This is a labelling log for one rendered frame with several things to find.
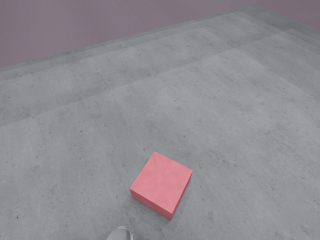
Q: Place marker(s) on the carton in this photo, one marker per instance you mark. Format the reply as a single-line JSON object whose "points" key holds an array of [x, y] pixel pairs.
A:
{"points": [[161, 185]]}

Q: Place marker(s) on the robot left thigh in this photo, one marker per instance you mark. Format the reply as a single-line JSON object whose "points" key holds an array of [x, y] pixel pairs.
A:
{"points": [[121, 234]]}

